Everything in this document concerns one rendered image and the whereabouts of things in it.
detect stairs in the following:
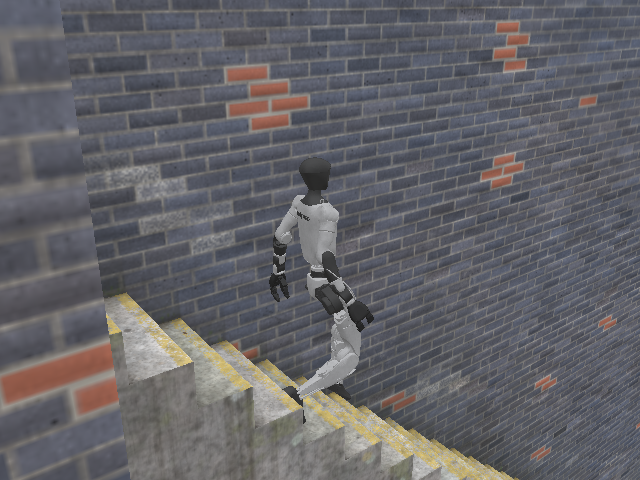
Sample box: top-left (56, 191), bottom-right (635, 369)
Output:
top-left (104, 292), bottom-right (519, 480)

